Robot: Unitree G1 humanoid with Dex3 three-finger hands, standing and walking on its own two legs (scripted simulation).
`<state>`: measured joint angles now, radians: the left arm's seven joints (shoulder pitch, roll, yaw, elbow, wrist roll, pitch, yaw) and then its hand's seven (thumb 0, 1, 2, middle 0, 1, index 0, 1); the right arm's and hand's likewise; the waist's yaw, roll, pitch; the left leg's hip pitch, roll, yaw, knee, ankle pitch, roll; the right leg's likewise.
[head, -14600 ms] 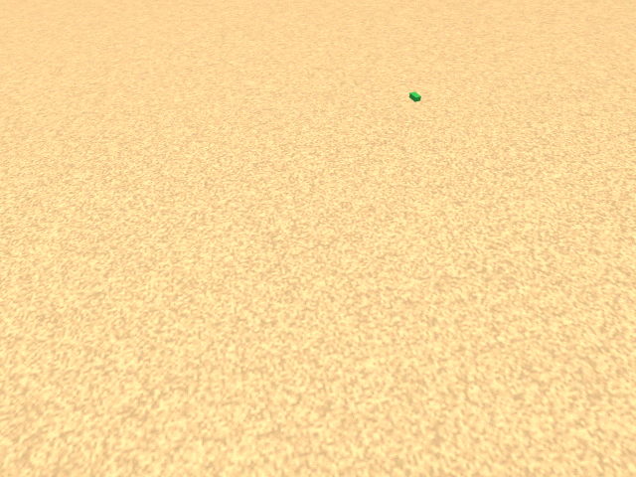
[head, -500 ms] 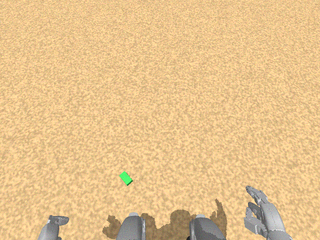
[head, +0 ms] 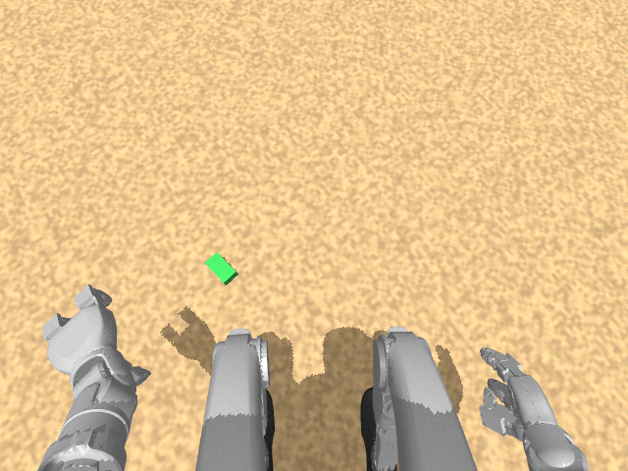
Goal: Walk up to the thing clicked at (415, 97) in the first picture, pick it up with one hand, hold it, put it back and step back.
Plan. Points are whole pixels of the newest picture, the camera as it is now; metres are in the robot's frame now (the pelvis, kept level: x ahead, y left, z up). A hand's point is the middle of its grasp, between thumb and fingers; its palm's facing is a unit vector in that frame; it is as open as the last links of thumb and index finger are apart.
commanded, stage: rise first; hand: left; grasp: from above
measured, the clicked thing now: (221, 268) +0.48 +0.24 -0.49
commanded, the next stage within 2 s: none
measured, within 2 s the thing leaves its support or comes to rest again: neither
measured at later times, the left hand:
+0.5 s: hand (161, 298) +0.37 +0.30 -0.29, palm faces -0.25 -0.31 -0.92, open 13.4 cm
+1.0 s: hand (179, 281) +0.42 +0.29 -0.35, palm faces -0.27 -0.31 -0.91, open 13.7 cm
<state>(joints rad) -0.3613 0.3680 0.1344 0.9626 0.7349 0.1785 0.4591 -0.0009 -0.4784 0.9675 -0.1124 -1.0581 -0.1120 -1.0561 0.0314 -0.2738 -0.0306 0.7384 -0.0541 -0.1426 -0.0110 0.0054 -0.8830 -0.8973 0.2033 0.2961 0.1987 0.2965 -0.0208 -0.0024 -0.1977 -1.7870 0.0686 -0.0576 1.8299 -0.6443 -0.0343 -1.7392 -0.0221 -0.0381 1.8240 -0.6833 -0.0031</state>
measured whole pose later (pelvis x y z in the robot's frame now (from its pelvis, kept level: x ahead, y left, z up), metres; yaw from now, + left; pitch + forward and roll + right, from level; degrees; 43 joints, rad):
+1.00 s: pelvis -0.03 +0.01 -0.18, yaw -5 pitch +33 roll -5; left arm -1.01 0.64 0.35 1.61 0.88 0.21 0.59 0.00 -0.49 0.95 -0.13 -1.09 -0.14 -1.07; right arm 0.13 -0.30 0.04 0.89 -0.18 -0.30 0.26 0.00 -0.91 -0.90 0.20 0.30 0.19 0.30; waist -0.22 0.01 -0.03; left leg -2.33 0.07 -0.14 2.40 -0.66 -0.03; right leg -2.27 0.01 -0.06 2.36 -0.68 0.02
